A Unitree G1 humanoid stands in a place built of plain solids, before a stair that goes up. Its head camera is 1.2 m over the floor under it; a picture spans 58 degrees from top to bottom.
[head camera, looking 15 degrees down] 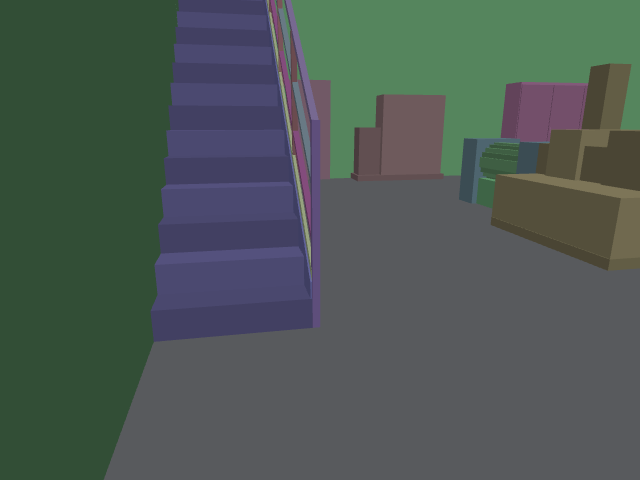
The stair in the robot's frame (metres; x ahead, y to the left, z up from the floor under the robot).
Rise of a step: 0.19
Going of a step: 0.24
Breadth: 0.92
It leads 11 degrees to the left of straight ahead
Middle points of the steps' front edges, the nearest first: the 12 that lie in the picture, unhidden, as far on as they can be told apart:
2.32 0.50 0.19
2.56 0.54 0.38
2.79 0.59 0.58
3.03 0.63 0.77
3.27 0.68 0.96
3.51 0.73 1.15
3.75 0.77 1.35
3.98 0.82 1.54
4.22 0.87 1.73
4.46 0.91 1.92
4.70 0.96 2.11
4.93 1.00 2.31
